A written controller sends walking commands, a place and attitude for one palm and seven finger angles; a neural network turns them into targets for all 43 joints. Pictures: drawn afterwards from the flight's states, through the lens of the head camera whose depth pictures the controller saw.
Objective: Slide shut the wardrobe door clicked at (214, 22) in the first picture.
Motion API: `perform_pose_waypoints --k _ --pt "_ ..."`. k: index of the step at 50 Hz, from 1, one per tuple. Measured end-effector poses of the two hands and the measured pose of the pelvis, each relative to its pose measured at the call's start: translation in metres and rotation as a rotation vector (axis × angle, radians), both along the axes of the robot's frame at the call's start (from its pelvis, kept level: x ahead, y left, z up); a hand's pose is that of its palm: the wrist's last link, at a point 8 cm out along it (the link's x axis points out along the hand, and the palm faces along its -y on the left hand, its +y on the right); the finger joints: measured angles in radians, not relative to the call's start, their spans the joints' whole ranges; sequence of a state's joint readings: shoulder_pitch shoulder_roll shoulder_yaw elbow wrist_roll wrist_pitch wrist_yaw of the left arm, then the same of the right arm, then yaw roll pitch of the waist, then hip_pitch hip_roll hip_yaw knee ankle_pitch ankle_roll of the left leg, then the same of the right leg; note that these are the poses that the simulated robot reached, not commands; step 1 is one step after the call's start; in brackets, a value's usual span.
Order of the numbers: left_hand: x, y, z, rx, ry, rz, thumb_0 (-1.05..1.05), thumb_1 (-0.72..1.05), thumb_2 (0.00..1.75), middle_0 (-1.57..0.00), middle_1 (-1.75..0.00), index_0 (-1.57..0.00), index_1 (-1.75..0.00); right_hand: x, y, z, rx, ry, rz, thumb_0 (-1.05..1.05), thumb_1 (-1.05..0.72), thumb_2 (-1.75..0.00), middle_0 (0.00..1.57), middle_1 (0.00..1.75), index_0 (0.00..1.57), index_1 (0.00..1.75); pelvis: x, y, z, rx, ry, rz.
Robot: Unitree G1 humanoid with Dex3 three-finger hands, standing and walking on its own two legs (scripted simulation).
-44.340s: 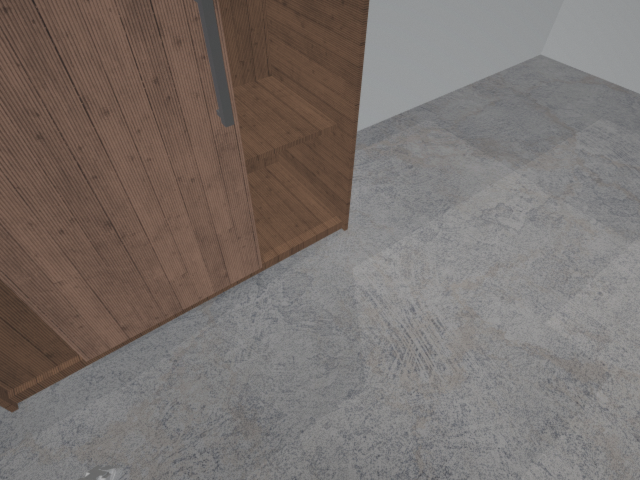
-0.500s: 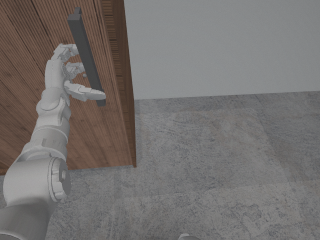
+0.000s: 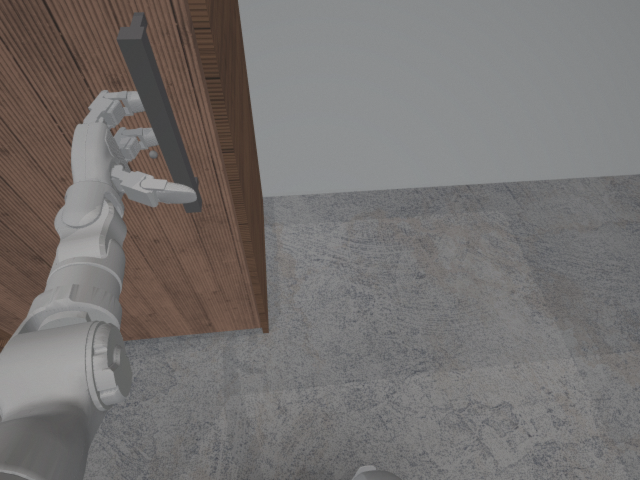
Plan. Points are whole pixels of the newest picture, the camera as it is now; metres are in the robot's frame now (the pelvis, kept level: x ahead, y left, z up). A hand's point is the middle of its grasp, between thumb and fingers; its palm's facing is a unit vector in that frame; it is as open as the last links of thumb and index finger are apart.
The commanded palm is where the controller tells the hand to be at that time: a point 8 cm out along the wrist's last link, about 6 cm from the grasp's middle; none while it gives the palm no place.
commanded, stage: slide the fingers in behind the handle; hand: left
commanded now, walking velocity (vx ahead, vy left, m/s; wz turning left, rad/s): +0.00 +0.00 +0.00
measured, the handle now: (171, 129) +0.54 +0.16 +0.11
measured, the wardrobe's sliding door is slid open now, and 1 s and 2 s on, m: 0.00 0.00 0.00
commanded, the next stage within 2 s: grip the handle and tug to test in 1.42 s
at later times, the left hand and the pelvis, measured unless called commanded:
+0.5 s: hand (175, 155) +0.49 +0.15 +0.12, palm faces +0.05 -1.00 +0.01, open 14.0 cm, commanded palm +0.46 +0.19 +0.12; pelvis +0.01 +0.00 +0.00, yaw +1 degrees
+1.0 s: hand (185, 155) +0.49 +0.13 +0.12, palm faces +0.06 -1.00 +0.00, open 14.1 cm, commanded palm +0.45 +0.18 +0.12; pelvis +0.01 +0.00 +0.00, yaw +1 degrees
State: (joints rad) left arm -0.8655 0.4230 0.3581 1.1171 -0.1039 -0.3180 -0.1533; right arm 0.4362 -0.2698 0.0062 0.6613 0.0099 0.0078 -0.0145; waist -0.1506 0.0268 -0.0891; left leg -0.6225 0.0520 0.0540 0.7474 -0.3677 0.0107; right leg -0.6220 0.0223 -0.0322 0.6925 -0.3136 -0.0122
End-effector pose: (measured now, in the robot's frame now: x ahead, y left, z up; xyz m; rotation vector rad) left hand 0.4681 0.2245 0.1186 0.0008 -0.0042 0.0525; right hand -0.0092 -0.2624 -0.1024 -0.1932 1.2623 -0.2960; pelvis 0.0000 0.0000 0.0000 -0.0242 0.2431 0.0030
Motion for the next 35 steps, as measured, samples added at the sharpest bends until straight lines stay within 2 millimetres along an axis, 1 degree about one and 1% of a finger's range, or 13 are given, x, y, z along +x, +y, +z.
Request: perform_pose_waypoints --k 6,12,19,24,35 --pt "-0.005 -0.001 -0.003 -0.007 0.007 0.005 -0.01 -0.50 0.30 -0.30 -1.20 -0.31 -1.21 0.020 0.004 -0.001 0.009 -0.044 0.021 0.01 -0.91 -0.90 0.21 0.30 0.20 0.30 0.002 0.002 0.001 -0.001 -0.011 0.007" --pt "-0.008 -0.006 0.003 0.004 -0.023 -0.005 -0.01 -0.50 0.30 -0.30 -1.20 -0.30 -1.20 0.040 0.009 -0.003 0.023 -0.090 0.045 0.01 -0.91 -0.90 0.21 0.30 0.20 0.30 0.005 0.004 0.001 -0.001 -0.017 0.010" --pt "-0.007 -0.017 0.000 -0.003 0.008 -0.013 -0.01 -0.50 0.30 -0.30 -1.20 -0.30 -1.20 0.053 0.014 -0.005 0.036 -0.111 0.068 0.01 -0.91 -0.90 0.21 0.30 0.20 0.30 0.006 0.005 0.001 0.002 -0.022 0.016" --pt "-0.002 -0.024 -0.002 -0.008 0.003 -0.008 -0.01 -0.50 0.30 -0.30 -1.20 -0.30 -1.20 0.052 0.014 -0.005 0.037 -0.105 0.069 0.00 -0.91 -0.90 0.21 0.30 0.20 0.30 0.005 0.005 0.000 0.004 -0.017 0.013" --pt "-0.001 -0.031 -0.002 0.003 0.002 -0.010 -0.01 -0.50 0.30 -0.30 -1.20 -0.30 -1.20 0.033 0.010 -0.006 0.042 -0.054 0.032 0.01 -0.91 -0.90 0.21 0.30 0.20 0.30 0.009 0.002 0.001 0.005 -0.019 0.006"
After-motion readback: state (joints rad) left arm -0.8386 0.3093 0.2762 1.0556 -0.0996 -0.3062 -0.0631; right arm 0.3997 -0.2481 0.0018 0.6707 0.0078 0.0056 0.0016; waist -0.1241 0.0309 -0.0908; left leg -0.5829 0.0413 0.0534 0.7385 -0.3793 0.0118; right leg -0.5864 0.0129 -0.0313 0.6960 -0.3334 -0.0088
